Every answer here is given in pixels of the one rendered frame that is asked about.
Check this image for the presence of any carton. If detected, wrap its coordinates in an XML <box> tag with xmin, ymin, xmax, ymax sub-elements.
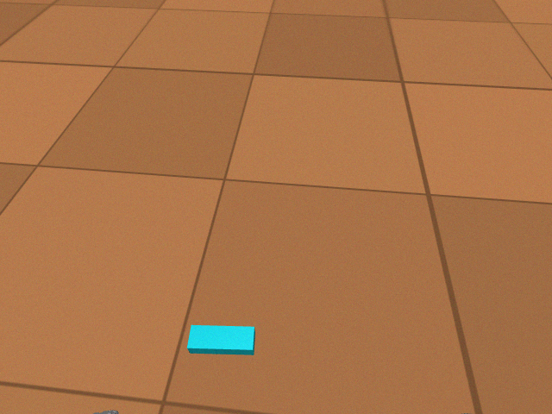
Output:
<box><xmin>187</xmin><ymin>325</ymin><xmax>255</xmax><ymax>355</ymax></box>

